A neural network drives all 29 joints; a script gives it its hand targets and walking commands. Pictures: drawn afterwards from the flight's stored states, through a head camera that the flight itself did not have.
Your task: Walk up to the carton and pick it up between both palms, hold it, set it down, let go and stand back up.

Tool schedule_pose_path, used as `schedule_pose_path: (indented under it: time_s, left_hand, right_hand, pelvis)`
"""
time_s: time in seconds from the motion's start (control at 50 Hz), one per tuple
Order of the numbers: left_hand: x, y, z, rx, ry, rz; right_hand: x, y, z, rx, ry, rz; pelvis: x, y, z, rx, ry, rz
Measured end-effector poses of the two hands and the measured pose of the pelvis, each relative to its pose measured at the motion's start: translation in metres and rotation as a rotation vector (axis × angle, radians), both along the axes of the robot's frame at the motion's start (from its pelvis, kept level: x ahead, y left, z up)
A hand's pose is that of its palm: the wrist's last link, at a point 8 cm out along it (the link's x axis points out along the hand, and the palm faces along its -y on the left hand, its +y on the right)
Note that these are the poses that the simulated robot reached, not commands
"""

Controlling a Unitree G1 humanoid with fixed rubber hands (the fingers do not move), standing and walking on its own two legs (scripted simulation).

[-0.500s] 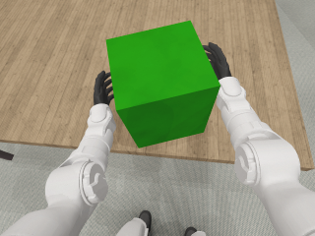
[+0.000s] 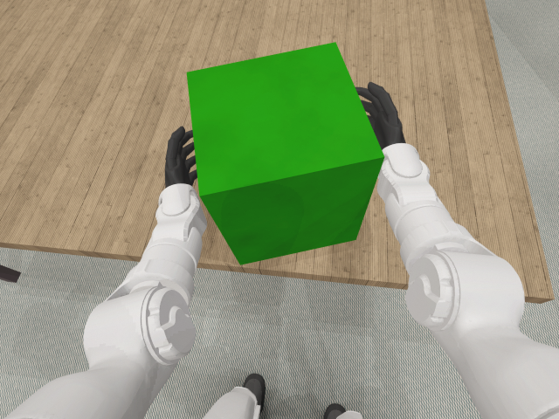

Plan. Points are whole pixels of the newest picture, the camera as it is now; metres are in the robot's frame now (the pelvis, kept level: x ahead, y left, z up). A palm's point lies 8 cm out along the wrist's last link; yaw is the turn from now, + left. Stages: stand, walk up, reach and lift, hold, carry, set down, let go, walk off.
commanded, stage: reach and lift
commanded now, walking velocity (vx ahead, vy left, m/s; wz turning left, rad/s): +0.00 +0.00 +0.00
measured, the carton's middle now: (282, 166) +0.47 +0.09 +0.01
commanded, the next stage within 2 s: none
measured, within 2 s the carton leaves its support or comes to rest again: leaves its support in 1.44 s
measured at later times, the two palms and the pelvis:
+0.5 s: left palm (181, 183) +0.40 +0.23 +0.03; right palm (386, 141) +0.50 -0.06 +0.05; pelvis +0.00 +0.00 +0.00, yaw +0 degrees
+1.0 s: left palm (182, 185) +0.40 +0.23 +0.03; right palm (385, 145) +0.49 -0.06 +0.05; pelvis +0.00 +0.00 +0.00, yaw +0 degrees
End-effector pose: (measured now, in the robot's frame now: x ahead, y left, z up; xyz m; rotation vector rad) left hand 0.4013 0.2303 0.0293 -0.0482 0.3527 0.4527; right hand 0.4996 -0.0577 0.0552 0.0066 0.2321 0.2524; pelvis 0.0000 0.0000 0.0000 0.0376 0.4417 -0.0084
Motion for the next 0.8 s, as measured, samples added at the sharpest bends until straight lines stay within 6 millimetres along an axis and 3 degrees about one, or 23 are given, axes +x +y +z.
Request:
schedule_pose_path:
  time_s: [0.8]
  left_hand:
    - [-0.0012, -0.0033, 0.0005, 0.003, -0.002, 0.034]
  right_hand:
    - [-0.0026, -0.0004, -0.0022, 0.018, 0.004, -0.008]
  pelvis:
    - [-0.0005, -0.0002, 0.0, 0.0, -0.001, 0.0]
